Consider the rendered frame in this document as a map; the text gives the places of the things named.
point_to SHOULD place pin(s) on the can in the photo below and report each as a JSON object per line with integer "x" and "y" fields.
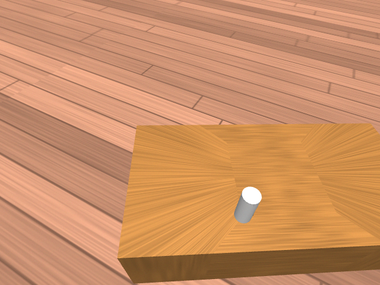
{"x": 247, "y": 204}

